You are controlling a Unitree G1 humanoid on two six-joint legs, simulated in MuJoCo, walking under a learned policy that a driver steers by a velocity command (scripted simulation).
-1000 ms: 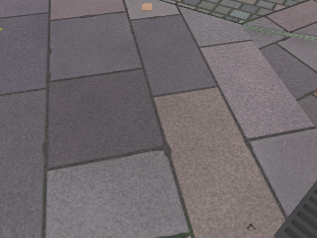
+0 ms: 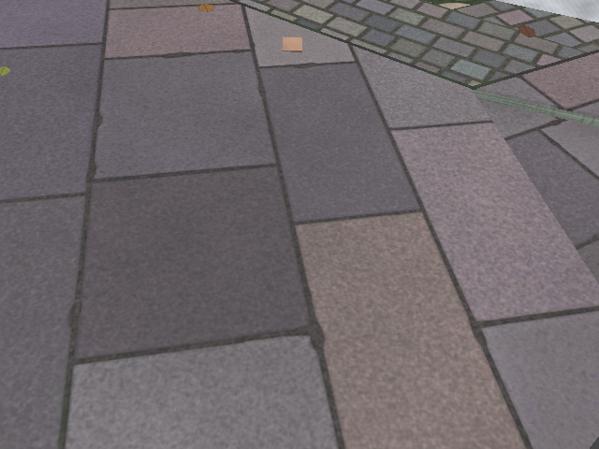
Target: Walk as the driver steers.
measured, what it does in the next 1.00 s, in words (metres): walks ahead, turning left: right foot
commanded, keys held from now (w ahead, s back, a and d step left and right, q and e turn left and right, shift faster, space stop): w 0.30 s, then w+q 0.70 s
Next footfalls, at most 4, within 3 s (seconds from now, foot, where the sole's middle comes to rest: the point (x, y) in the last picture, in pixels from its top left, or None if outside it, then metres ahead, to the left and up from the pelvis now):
0.50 right None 0.44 -0.12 -0.76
1.06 left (216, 395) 0.64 0.20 -0.76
1.58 right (232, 270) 1.01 0.20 -0.76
2.06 left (97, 274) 0.98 0.56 -0.76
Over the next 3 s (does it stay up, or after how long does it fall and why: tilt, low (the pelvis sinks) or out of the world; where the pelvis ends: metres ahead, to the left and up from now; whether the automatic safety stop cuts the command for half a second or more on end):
stays up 1.03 0.41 0.01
